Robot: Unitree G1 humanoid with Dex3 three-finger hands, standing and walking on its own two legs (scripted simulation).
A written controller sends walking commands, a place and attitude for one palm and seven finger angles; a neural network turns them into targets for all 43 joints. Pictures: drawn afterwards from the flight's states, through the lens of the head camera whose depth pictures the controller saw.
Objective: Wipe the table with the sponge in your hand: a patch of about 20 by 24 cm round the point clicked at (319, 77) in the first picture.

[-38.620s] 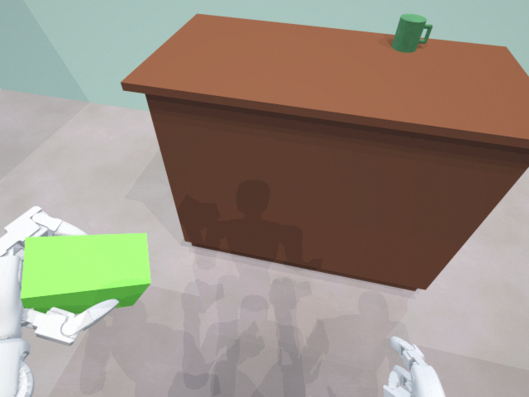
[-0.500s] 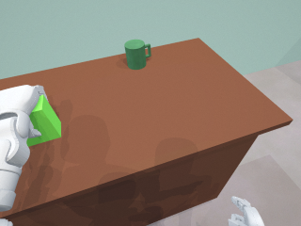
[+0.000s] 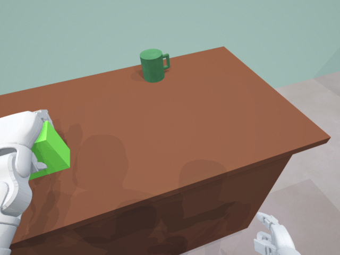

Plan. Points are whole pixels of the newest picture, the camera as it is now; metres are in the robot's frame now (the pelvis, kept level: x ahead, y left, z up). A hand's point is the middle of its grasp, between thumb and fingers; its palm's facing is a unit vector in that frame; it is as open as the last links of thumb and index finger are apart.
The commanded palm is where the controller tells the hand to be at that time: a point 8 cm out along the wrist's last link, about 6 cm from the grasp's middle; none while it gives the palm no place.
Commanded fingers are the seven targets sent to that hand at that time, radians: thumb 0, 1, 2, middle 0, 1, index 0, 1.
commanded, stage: wipe back along the first lane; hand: left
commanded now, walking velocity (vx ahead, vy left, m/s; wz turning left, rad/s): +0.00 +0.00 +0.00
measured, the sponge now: (39, 157) +0.28 +0.34 +0.11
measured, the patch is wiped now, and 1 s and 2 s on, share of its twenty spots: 1.00 1.00 1.00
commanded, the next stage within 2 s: lift the sponge slowly off the table in 0.60 s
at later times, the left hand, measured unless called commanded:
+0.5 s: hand (28, 167) +0.23 +0.31 +0.15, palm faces +0.14 -0.03 -0.99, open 10.0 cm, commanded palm +0.18 +0.29 +0.16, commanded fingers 0.00 0.10 1.30 -1.20 -1.60 -1.20 -1.60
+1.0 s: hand (27, 181) +0.20 +0.29 +0.15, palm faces +0.17 -0.06 -0.98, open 10.0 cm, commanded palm +0.16 +0.28 +0.18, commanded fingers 0.00 0.10 1.30 -1.20 -1.60 -1.20 -1.60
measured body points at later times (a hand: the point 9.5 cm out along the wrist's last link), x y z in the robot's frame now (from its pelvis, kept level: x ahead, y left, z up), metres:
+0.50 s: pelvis +0.00 +0.01 +0.00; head -0.01 -0.03 +0.45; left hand +0.22 +0.31 +0.20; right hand +0.24 -0.20 -0.08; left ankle -0.02 +0.08 -0.74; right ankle -0.03 -0.12 -0.74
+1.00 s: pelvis -0.02 +0.00 +0.00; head -0.03 -0.04 +0.45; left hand +0.19 +0.29 +0.20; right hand +0.23 -0.20 -0.08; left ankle -0.02 +0.08 -0.74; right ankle -0.03 -0.12 -0.74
